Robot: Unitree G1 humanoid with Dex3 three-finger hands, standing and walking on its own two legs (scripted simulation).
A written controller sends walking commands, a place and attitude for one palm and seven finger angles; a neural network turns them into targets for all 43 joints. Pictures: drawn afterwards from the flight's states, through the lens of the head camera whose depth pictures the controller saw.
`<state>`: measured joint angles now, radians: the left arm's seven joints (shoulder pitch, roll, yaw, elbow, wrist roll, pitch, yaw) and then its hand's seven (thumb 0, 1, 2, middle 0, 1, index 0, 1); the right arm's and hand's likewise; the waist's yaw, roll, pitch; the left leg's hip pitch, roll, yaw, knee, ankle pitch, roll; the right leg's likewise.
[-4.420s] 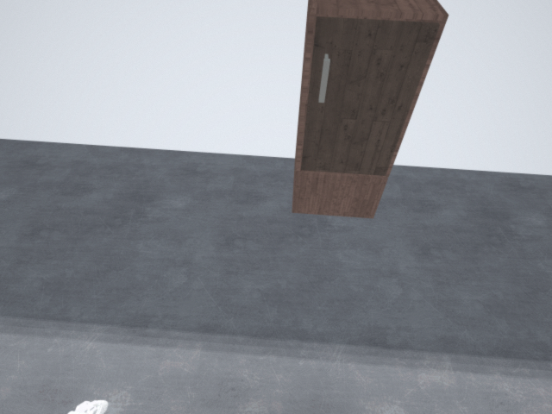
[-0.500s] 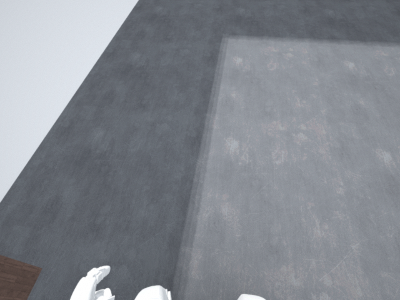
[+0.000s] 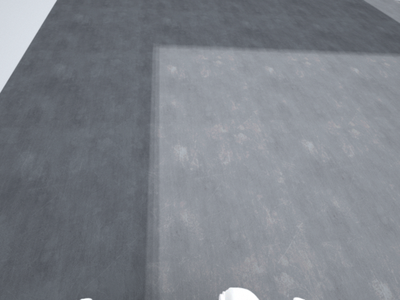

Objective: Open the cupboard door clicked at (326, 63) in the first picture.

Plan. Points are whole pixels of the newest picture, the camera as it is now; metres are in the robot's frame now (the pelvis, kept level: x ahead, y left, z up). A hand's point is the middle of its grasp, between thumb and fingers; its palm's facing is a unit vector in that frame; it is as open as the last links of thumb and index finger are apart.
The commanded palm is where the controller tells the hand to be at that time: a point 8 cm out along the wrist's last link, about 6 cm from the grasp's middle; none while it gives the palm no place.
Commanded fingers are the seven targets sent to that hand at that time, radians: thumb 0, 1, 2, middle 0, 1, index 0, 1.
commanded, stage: walk to a spot facing it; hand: left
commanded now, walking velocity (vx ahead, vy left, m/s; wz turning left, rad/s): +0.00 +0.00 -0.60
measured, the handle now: out of the picture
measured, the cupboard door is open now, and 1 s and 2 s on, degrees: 0 0 0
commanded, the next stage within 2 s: turn to face it in 0.98 s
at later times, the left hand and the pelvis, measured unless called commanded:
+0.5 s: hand (148, 298) +0.14 +0.11 -0.15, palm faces -0.28 -0.93 -0.26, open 7.4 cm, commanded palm none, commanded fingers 0.00 0.90 0.90 -0.20 -0.30 -0.20 -0.30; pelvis -0.01 -0.05 +0.00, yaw -17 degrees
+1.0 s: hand (156, 261) +0.22 +0.11 -0.17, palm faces -0.54 -0.82 -0.19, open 7.4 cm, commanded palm none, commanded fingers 0.00 0.90 0.90 -0.20 -0.30 -0.20 -0.30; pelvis +0.05 -0.03 +0.00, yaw -36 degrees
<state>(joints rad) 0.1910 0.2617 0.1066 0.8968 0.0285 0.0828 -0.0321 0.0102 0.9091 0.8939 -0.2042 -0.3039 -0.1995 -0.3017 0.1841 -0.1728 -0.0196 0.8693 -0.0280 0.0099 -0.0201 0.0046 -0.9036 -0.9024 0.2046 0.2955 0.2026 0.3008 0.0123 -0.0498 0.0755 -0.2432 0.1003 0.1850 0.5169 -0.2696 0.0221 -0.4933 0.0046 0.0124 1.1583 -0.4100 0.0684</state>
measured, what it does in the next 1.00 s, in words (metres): steps on the spot, turning right: right foot, then left foot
